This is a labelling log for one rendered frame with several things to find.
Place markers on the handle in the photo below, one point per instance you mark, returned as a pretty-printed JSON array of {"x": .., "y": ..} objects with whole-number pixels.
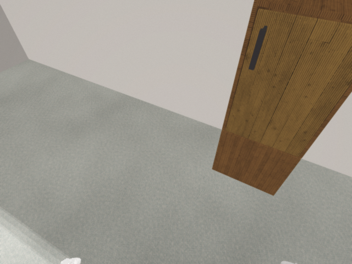
[{"x": 258, "y": 45}]

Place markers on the cupboard door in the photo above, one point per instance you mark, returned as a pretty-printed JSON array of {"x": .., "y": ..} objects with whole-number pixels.
[{"x": 303, "y": 69}]

